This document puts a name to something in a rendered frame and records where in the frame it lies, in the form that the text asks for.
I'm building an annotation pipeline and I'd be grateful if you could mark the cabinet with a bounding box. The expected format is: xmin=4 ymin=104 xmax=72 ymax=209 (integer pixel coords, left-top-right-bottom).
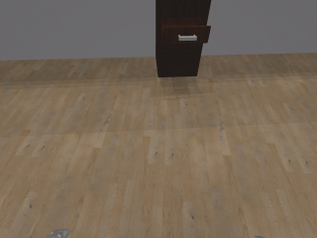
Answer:
xmin=156 ymin=0 xmax=211 ymax=77

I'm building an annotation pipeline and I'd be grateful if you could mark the robot left hand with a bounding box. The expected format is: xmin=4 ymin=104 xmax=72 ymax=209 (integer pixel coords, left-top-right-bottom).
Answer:
xmin=46 ymin=228 xmax=70 ymax=238

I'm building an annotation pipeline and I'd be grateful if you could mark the drawer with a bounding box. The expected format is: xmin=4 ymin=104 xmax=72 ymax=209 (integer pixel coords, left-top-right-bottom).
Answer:
xmin=160 ymin=17 xmax=211 ymax=45

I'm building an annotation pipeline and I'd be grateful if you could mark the handle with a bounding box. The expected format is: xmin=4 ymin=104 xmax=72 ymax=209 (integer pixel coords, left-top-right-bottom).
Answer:
xmin=178 ymin=35 xmax=197 ymax=41
xmin=174 ymin=44 xmax=190 ymax=47

